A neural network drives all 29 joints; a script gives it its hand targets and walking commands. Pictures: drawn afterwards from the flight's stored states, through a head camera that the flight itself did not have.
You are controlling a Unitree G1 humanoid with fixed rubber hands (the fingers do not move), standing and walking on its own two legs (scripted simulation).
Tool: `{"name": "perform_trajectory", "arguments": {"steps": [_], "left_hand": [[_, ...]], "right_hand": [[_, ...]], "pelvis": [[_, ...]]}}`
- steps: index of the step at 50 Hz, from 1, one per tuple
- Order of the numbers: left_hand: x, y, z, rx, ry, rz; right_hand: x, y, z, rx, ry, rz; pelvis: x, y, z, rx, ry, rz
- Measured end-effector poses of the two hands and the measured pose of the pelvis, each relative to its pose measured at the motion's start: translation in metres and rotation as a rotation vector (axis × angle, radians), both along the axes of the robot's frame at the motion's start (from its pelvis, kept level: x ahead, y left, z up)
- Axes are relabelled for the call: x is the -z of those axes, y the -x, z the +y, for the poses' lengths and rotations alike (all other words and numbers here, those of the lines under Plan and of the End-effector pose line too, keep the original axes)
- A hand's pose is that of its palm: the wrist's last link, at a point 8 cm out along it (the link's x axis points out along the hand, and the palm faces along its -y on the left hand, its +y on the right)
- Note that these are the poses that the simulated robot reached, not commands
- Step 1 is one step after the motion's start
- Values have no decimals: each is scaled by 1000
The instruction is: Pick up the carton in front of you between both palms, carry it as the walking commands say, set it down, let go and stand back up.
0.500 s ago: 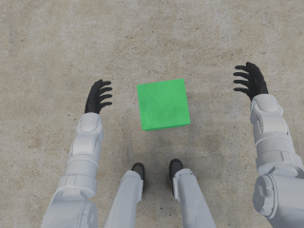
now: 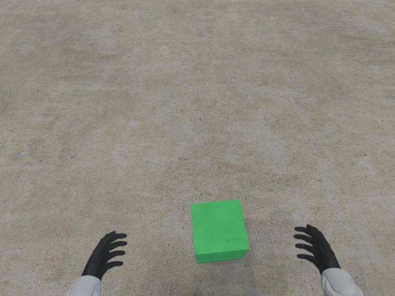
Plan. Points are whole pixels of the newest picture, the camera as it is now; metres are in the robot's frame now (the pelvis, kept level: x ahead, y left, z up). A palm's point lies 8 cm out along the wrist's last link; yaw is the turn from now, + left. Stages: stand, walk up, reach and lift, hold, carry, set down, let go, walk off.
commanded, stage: let go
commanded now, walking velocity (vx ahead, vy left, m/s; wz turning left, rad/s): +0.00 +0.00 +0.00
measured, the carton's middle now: (217, 232) +0.40 -0.04 -0.64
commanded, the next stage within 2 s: stand in 0.58 s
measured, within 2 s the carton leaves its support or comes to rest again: neither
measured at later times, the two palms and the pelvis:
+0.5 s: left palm (85, 280) +0.17 +0.24 -0.05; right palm out of the picture +0.16 -0.23 -0.06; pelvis +0.00 +0.01 +0.01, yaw +0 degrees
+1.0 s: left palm out of the picture +0.14 +0.25 -0.12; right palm out of the picture +0.13 -0.25 -0.09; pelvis +0.04 +0.01 +0.00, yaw -2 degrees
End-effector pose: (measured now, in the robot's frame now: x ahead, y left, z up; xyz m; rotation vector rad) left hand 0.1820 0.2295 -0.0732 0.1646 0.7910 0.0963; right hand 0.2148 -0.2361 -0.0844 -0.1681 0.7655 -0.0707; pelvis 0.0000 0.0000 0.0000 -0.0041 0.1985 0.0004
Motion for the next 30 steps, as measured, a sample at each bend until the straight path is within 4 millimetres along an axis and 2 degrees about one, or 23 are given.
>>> {"name": "perform_trajectory", "arguments": {"steps": [5, 12, 30], "left_hand": [[-12, 16, 9, 6, 2, 0], [-16, 14, 10, 26, 9, -9], [-22, 15, 8, 22, -50, -6]], "right_hand": [[-15, 24, 7, -5, 2, 8], [-26, 45, 10, -1, 3, 25], [-22, 60, 6, 5, 25, 20]], "pelvis": [[-7, -8, 4, -5, 3, -102], [-9, -9, 8, -4, 6, -205], [-6, -1, 6, -2, 6, -276]]}}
